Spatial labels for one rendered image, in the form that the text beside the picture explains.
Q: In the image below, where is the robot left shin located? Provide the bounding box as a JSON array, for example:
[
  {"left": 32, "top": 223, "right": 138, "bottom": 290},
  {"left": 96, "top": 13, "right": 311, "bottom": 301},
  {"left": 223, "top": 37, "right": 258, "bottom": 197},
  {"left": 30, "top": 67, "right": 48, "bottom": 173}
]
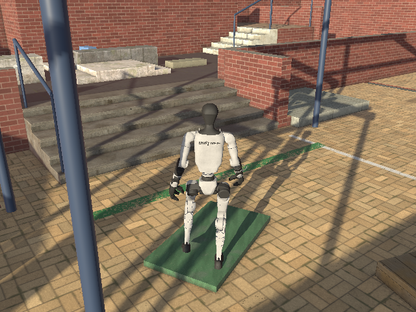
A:
[{"left": 184, "top": 201, "right": 193, "bottom": 244}]

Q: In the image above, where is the right robot hand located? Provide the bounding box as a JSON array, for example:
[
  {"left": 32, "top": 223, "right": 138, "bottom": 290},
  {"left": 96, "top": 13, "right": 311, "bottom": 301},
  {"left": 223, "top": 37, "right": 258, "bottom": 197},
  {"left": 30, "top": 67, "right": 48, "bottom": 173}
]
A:
[{"left": 229, "top": 175, "right": 244, "bottom": 186}]

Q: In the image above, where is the robot right forearm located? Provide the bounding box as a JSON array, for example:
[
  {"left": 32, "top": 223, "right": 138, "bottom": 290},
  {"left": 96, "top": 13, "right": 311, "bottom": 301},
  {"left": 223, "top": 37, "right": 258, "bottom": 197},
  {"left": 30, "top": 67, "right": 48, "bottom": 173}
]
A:
[{"left": 233, "top": 157, "right": 243, "bottom": 178}]

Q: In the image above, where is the right robot upper arm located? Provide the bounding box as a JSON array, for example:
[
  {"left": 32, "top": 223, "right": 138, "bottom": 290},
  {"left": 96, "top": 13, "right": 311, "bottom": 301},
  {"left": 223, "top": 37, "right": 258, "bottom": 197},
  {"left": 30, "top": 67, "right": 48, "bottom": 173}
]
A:
[{"left": 223, "top": 131, "right": 240, "bottom": 167}]

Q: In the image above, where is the robot shin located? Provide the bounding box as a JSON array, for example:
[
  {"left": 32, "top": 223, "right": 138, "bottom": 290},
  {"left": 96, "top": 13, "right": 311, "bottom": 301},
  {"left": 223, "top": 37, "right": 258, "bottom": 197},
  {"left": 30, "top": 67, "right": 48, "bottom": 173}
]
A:
[
  {"left": 216, "top": 218, "right": 226, "bottom": 261},
  {"left": 184, "top": 201, "right": 193, "bottom": 244}
]

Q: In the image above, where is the robot left forearm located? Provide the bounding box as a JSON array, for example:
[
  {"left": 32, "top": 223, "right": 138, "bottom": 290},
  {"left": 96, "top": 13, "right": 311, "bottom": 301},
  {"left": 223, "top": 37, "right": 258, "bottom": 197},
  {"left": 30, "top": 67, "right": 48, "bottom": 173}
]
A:
[{"left": 170, "top": 158, "right": 185, "bottom": 187}]

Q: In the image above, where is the left robot upper arm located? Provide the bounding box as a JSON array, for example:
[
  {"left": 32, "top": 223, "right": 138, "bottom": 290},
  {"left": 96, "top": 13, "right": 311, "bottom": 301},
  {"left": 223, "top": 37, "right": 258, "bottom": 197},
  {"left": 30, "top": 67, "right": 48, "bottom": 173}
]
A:
[{"left": 178, "top": 131, "right": 196, "bottom": 168}]

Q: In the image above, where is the robot right shin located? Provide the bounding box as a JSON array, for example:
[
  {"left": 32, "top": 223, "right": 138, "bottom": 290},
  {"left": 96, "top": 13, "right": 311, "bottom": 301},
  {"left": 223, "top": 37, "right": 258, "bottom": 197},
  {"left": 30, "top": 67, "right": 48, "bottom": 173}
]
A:
[{"left": 216, "top": 218, "right": 226, "bottom": 261}]

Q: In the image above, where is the left robot hand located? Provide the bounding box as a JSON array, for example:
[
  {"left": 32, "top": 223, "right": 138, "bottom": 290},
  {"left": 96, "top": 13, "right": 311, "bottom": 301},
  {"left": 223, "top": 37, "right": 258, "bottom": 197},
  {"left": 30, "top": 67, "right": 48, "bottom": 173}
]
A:
[{"left": 169, "top": 185, "right": 184, "bottom": 201}]

